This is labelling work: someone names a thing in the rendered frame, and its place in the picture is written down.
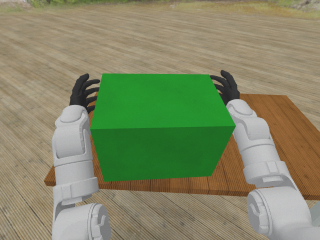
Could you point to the robot left forearm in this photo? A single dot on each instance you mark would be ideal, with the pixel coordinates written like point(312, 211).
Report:
point(72, 159)

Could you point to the robot left hand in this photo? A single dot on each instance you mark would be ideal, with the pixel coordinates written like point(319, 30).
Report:
point(79, 92)

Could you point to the table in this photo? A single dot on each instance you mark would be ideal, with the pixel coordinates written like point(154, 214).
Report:
point(296, 139)

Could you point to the robot right upper arm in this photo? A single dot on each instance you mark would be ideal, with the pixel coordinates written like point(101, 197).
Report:
point(280, 213)

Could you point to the robot right forearm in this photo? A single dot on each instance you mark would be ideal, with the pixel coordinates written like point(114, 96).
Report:
point(262, 165)

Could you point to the robot left upper arm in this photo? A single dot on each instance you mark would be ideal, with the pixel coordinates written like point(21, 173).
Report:
point(85, 222)

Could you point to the robot right hand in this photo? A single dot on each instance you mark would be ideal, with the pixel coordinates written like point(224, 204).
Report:
point(229, 89)

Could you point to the carton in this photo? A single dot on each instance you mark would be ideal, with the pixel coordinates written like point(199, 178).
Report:
point(159, 126)

